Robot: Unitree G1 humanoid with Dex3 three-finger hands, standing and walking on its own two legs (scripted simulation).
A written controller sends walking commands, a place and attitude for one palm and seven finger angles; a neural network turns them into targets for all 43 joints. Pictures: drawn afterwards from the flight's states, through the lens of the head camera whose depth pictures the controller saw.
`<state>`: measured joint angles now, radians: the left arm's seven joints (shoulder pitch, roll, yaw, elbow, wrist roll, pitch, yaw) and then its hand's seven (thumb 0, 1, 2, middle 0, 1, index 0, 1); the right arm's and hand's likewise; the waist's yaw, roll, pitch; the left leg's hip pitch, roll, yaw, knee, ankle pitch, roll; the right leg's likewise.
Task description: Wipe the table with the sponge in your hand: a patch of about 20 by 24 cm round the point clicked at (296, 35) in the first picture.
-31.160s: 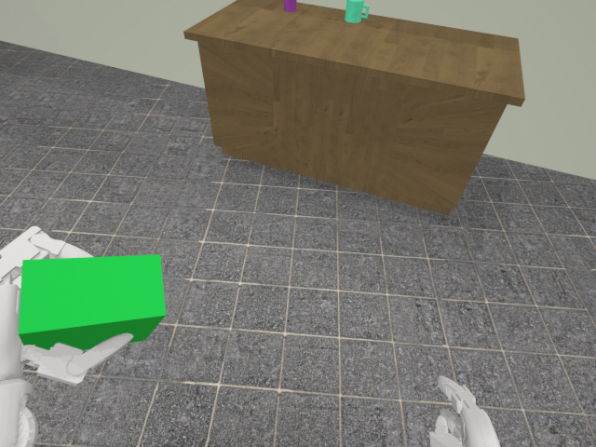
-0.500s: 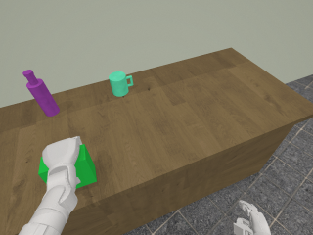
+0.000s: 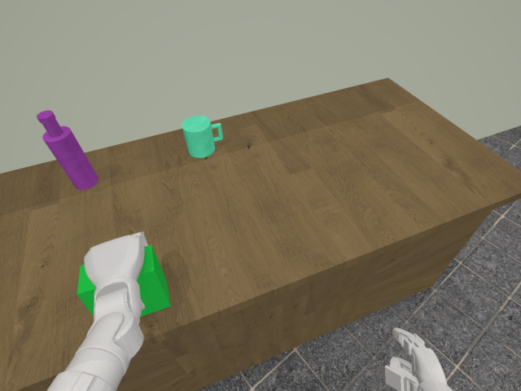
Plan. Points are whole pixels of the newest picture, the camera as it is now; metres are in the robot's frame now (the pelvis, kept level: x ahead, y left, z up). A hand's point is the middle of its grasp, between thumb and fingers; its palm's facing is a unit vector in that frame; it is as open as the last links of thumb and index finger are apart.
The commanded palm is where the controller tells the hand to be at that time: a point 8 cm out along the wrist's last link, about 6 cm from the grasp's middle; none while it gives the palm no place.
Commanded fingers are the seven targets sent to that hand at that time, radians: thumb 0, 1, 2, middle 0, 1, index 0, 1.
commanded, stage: lower the sponge onto the table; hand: left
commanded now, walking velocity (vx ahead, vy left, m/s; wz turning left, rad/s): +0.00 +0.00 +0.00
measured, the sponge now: (130, 292) +0.28 +0.28 -0.05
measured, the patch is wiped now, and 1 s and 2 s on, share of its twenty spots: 0.05 0.15 0.35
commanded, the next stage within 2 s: wipe forward along the first lane in 0.16 s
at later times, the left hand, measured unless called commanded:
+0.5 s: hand (126, 269) +0.30 +0.28 -0.01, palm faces -0.10 -0.03 -0.99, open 10.1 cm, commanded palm +0.29 +0.28 +0.03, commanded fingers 0.00 0.10 1.30 -1.20 -1.60 -1.20 -1.60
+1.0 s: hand (120, 243) +0.36 +0.31 -0.01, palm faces -0.10 +0.01 -0.99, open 10.1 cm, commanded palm +0.34 +0.31 +0.02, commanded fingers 0.00 0.10 1.30 -1.20 -1.60 -1.20 -1.60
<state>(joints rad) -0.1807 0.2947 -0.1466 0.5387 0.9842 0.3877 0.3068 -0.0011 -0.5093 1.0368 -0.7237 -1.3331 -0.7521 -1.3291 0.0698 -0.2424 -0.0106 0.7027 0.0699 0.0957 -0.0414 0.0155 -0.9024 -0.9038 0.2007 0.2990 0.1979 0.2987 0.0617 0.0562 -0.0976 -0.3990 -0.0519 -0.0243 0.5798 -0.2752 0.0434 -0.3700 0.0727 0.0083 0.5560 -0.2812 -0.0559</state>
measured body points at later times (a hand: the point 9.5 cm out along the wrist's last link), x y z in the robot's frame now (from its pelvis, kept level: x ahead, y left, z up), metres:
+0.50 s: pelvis -0.01 -0.01 -0.01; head +0.01 -0.02 +0.44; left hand +0.30 +0.28 +0.04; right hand +0.17 -0.25 -0.12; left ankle +0.01 +0.09 -0.73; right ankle +0.00 -0.09 -0.73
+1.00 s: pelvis -0.04 -0.01 -0.03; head +0.02 -0.01 +0.42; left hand +0.36 +0.31 +0.04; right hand +0.06 -0.28 -0.15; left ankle +0.01 +0.09 -0.73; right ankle +0.00 -0.09 -0.73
